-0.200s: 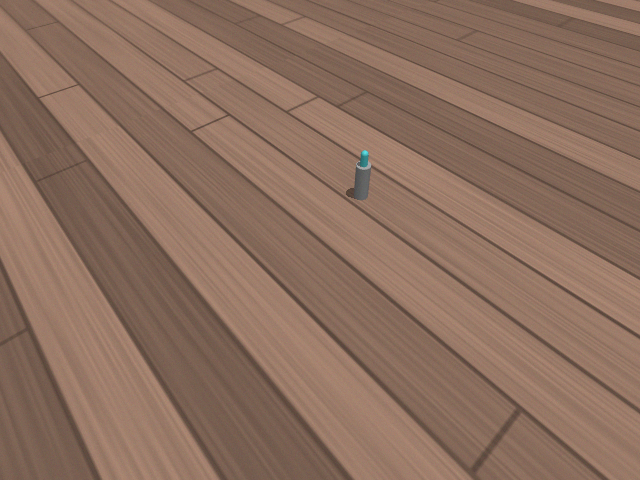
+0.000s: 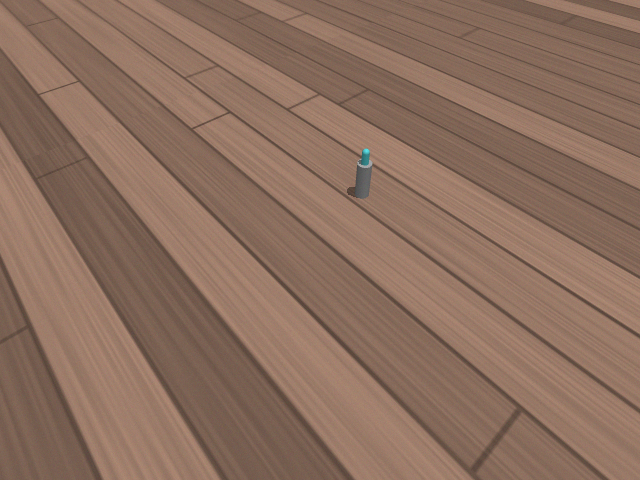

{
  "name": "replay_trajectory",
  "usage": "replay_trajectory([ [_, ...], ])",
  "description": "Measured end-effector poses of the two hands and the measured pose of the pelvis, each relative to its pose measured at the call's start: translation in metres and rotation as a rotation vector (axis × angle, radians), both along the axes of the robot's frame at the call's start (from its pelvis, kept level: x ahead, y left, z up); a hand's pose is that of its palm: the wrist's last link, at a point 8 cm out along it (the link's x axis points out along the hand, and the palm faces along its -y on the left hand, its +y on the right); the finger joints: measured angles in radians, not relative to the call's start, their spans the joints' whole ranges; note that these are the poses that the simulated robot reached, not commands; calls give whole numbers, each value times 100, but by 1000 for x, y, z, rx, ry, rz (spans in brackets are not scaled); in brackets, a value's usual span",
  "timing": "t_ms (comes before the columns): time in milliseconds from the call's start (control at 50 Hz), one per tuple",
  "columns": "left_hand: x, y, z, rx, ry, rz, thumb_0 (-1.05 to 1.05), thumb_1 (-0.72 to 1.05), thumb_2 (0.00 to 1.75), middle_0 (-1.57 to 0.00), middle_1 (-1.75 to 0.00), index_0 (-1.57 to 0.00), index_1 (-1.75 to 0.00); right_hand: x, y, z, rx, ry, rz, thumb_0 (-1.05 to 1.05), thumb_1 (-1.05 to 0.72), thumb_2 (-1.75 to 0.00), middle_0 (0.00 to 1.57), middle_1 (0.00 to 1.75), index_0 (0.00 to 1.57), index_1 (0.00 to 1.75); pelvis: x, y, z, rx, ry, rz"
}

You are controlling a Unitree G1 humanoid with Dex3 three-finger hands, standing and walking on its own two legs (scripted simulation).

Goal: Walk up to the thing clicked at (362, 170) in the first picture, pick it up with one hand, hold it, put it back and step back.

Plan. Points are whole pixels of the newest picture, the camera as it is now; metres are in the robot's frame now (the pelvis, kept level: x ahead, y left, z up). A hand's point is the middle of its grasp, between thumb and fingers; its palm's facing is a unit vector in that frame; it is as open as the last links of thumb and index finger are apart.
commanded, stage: stand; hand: left
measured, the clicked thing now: (363, 172) +1.42 -0.18 -0.65
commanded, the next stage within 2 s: walk up in 0.92 s
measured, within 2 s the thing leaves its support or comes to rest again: neither
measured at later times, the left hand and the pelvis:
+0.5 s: hand out of the picture +0.08 +0.26 -0.15, palm faces -0.02 -0.94 -0.34, open 7.4 cm; pelvis +0.00 +0.00 +0.00, yaw +0 degrees
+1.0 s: hand out of the picture +0.08 +0.26 -0.16, palm faces -0.06 -0.94 -0.34, open 7.4 cm; pelvis +0.01 +0.00 +0.00, yaw -2 degrees
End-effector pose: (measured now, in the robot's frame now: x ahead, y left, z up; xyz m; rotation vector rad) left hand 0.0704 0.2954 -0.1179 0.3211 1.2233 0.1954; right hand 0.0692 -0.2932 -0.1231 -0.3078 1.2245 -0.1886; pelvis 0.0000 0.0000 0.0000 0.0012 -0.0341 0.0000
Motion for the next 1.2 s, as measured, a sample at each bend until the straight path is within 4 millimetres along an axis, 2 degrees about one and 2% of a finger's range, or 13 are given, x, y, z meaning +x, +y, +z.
replay_trajectory([
  [400, 4, 2, 0, -3, -4, 2, 1, 90, 89, -21, -30, -20, -30, 7, 2, 2, -6, -9, 4, 1, -90, -90, 21, 30, 20, 30, 4, 3, 1, -1, -2, 0],
  [940, 4, 7, -1, -6, 9, 4, 1, 90, 89, -21, -30, -20, -30, 6, 4, 2, -6, 4, 0, 1, -90, -90, 21, 30, 20, 30, 9, 7, 0, 0, 5, -3],
  [1040, 20, 13, 0, 5, 24, -60, 1, 90, 89, -21, -30, -20, -30, 1, -16, 7, -18, -101, -53, 1, -90, -89, 21, 31, 20, 30, 18, -1, -6, 21, 10, -58],
  [1140, 60, 3, 12, 22, -9, -119, 1, 90, 89, -21, -30, -20, -30, -16, -58, 7, -56, -56, -103, 1, -90, -89, 21, 31, 20, 30, 41, -23, -9, 31, -3, -99],
  [1200, 89, -11, 16, 49, -27, -154, 1, 90, 89, -21, -30, -20, -30, -14, -88, -3, -67, -33, -134, 1, -90, -89, 21, 31, 20, 30, 61, -42, -17, 35, -14, -127],
])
